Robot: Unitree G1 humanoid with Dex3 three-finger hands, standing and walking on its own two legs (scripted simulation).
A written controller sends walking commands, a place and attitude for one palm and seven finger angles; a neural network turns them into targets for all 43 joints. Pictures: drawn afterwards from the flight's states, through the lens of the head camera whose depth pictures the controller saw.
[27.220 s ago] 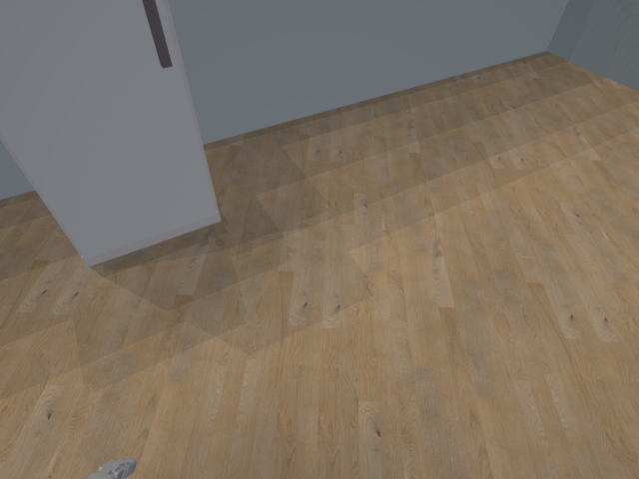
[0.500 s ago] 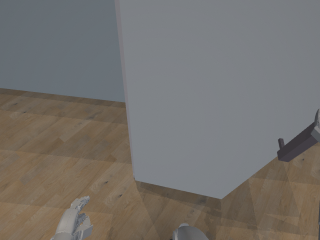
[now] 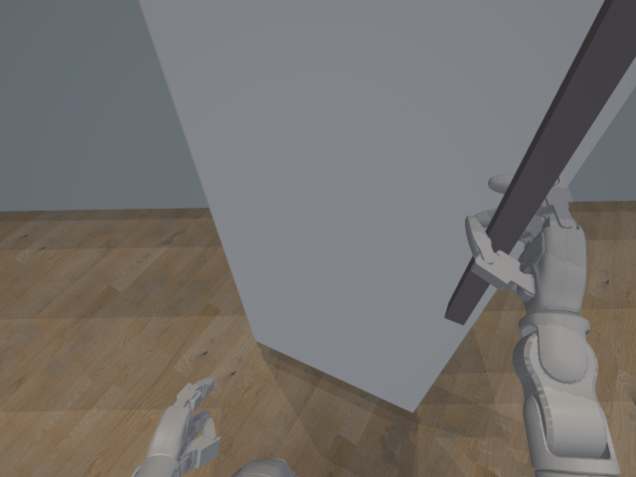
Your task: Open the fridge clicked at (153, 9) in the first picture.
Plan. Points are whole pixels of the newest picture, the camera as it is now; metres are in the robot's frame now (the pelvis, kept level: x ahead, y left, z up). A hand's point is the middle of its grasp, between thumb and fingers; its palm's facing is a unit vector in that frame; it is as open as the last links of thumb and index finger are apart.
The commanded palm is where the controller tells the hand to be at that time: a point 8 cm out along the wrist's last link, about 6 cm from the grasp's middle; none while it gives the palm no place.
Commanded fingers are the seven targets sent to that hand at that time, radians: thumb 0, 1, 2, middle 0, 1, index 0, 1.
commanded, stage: walk backward, drawing the door open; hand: right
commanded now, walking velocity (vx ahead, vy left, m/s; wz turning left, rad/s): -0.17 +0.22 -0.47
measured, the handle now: (529, 175) +0.37 -0.16 +0.22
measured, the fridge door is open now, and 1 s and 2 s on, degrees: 26 62 70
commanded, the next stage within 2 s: stop walking and hold the door back in 1.30 s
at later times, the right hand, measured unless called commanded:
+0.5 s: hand (368, 432) +0.15 -0.02 +0.15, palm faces +0.04 +0.98 -0.21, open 8.0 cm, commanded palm +0.12 -0.07 +0.15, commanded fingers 0.00 -0.90 -0.90 0.45 1.40 0.45 1.40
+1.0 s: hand out of the picture +0.10 +0.08 +0.15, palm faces +0.40 +0.90 -0.16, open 8.1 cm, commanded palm +0.06 +0.05 +0.15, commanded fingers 0.00 -0.90 -0.90 0.45 1.40 0.45 1.40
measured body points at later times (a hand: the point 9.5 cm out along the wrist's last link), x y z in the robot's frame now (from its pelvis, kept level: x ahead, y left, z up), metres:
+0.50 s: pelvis -0.11 +0.09 -0.01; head -0.08 +0.08 +0.44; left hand +0.11 +0.28 -0.11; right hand +0.14 -0.07 +0.16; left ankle -0.06 +0.10 -0.74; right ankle -0.20 +0.00 -0.74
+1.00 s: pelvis -0.09 +0.29 -0.02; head -0.02 +0.24 +0.42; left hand +0.22 +0.33 -0.11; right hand +0.08 +0.03 +0.16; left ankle +0.02 +0.35 -0.74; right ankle -0.14 +0.24 -0.74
